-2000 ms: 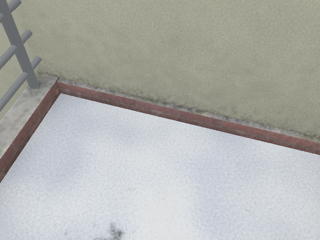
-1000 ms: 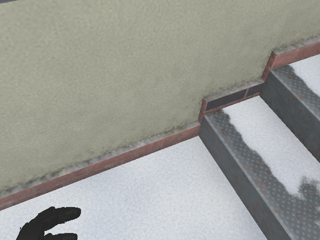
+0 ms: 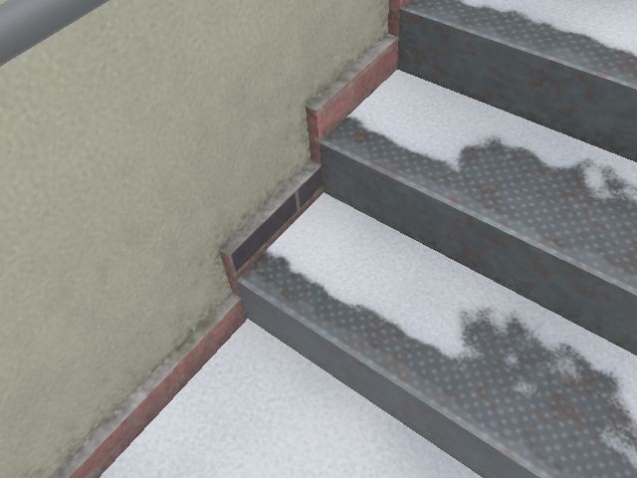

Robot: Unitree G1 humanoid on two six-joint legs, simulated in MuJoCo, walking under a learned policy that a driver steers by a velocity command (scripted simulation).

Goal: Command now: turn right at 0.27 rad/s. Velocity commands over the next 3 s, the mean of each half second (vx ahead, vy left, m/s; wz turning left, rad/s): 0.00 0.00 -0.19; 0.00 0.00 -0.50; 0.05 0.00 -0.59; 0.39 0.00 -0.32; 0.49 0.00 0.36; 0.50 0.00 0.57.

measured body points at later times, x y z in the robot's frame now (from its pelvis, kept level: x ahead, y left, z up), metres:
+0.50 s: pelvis +0.01 +0.01 -0.01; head +0.03 +0.01 +0.44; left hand +0.17 +0.26 -0.11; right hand +0.14 -0.28 -0.09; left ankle +0.01 +0.15 -0.74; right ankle +0.02 -0.09 -0.74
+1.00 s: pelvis +0.00 -0.05 +0.01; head +0.02 -0.10 +0.45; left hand +0.22 +0.17 -0.07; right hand +0.08 -0.38 -0.10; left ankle +0.05 +0.11 -0.65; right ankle -0.01 -0.13 -0.74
